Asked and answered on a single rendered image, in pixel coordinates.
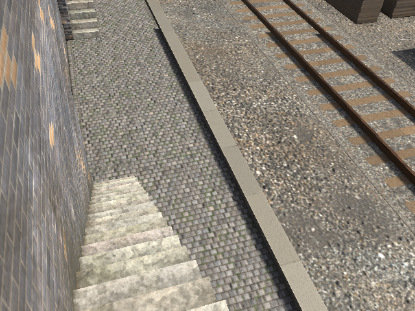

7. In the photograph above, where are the stairs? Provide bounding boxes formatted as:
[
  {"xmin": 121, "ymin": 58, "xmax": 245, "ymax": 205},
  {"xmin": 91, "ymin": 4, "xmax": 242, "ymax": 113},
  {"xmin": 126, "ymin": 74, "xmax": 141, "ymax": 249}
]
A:
[
  {"xmin": 73, "ymin": 176, "xmax": 229, "ymax": 311},
  {"xmin": 67, "ymin": 0, "xmax": 100, "ymax": 40}
]

